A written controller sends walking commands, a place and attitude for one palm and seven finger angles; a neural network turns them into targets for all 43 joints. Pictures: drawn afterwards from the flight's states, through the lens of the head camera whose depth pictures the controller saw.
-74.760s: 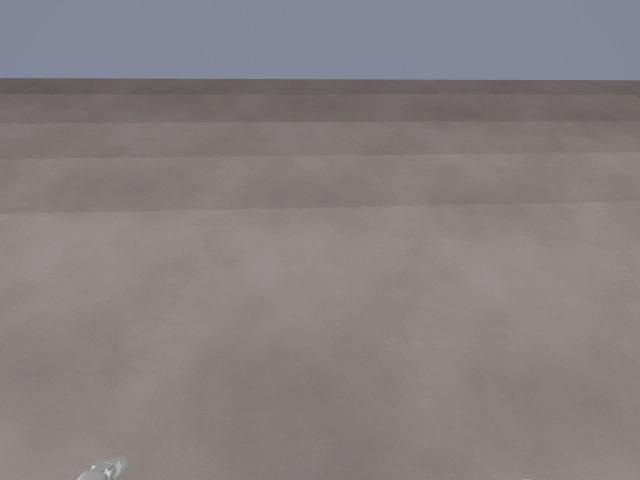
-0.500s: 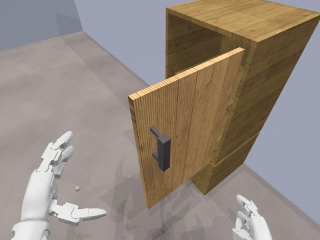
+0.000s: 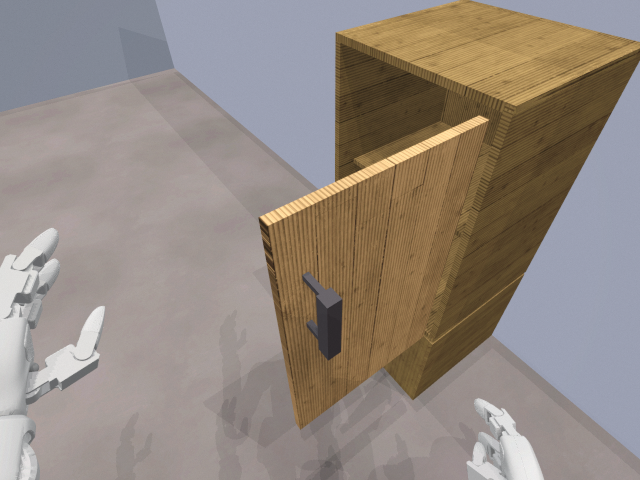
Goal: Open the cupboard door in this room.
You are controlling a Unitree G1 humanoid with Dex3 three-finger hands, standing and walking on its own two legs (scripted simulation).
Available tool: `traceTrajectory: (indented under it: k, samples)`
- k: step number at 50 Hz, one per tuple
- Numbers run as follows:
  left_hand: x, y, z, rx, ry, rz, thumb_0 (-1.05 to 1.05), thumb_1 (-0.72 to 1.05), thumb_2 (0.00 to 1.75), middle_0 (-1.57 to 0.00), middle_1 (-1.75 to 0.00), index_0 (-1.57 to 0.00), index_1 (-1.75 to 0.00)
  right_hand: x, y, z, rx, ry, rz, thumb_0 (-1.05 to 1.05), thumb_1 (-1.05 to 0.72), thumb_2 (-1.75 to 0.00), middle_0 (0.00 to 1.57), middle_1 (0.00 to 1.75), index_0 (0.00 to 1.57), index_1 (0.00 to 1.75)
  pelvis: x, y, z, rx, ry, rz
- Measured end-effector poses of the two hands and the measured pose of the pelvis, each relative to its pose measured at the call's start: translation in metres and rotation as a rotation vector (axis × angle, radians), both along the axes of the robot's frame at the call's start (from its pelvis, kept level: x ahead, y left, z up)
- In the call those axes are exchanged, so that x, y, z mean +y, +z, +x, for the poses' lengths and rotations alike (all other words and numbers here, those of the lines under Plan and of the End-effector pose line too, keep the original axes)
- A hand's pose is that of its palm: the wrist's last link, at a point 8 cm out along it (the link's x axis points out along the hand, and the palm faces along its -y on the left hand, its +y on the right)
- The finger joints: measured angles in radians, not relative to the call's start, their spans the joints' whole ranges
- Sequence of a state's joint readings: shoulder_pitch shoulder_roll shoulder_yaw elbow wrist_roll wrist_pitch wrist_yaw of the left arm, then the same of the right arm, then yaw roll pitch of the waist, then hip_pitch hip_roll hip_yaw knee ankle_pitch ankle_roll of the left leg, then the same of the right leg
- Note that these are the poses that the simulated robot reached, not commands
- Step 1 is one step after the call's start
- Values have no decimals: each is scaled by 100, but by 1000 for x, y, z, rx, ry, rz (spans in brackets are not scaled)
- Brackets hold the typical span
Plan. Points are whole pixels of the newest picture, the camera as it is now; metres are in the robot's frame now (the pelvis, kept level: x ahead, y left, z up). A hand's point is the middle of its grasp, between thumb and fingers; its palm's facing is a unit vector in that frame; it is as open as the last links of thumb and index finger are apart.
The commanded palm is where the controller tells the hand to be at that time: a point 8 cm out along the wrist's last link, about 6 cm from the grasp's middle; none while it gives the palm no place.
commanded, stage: draw the hand back to the body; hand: left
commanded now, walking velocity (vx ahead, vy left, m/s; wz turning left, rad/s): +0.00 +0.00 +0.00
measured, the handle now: (320, 315) +0.32 +0.05 +0.03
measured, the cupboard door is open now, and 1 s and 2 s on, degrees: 90 90 90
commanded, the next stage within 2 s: step back with the hand held close in 0.40 s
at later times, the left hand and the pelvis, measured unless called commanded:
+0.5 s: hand (77, 348) +0.18 +0.25 +0.16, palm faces +0.47 -0.79 -0.39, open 7.4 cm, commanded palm +0.13 +0.29 +0.18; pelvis -0.01 -0.01 +0.00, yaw +0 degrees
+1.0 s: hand (35, 382) +0.15 +0.28 +0.16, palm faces +0.39 -0.76 -0.51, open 7.4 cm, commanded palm +0.09 +0.31 +0.18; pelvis -0.06 +0.01 -0.01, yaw -2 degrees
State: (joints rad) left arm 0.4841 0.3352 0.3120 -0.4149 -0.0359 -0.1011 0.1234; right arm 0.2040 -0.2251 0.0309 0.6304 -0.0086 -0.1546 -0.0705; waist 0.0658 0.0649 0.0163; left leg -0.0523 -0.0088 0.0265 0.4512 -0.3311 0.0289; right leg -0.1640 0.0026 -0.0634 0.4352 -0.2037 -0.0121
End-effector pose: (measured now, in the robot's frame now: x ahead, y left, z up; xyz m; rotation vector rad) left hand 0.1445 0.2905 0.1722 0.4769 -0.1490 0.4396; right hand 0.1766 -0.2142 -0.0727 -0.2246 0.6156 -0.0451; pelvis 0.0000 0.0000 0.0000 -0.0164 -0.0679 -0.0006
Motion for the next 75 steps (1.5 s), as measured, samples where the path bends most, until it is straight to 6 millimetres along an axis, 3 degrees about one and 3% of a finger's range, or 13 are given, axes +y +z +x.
traceTrajectory:
  k: [6,12,27,31,39,51,58,65,75]
  samples:
    - [8,10,-3,-38,39,16,1,75,84,-20,-31,-21,-30,-5,1,3,6,1,-2,2,-90,-90,20,30,21,30,-2,2,0,-7,0,-1]
    - [1,-4,-2,1,29,-32,1,84,88,-20,-31,-21,-30,-8,0,-1,22,-4,-2,2,-90,-90,20,30,21,30,-4,2,-3,-11,-1,2]
    - [-1,2,-8,-18,25,-16,1,89,90,-21,-31,-21,-30,-10,-2,-13,25,-15,9,2,-90,-90,20,30,21,30,-8,3,-9,-29,-4,2]
    - [7,9,-4,-37,26,39,1,89,90,-21,-31,-21,-30,-11,-1,-17,42,-21,10,2,-90,-90,20,30,21,30,-8,3,-15,2,-3,-2]
    - [1,-5,-2,53,-72,66,1,89,90,-21,-31,-21,-30,-26,-2,-40,91,-100,-36,2,-90,-90,20,30,21,30,3,1,-28,57,-21,6]
    - [22,4,-42,-36,-69,147,1,88,90,-21,-31,-22,-30,-20,0,-83,81,-154,-74,2,-90,-90,20,30,21,30,15,-10,-62,48,-27,27]
    - [20,-5,-70,-97,-12,128,1,89,90,-21,-31,-21,-30,-11,-13,-102,67,-113,-62,2,-90,-90,20,30,21,30,13,-22,-82,30,-12,23]
    - [19,-8,-81,-141,-60,99,1,88,90,-21,-31,-21,-30,-9,-17,-133,113,-110,-81,2,-90,-90,20,30,21,30,17,-24,-106,44,-3,7]
    - [33,19,-106,-136,-46,169,1,88,90,-21,-31,-21,-30,0,-8,-168,136,-135,-55,2,-90,-90,20,30,21,30,17,-7,-123,108,-26,-33]
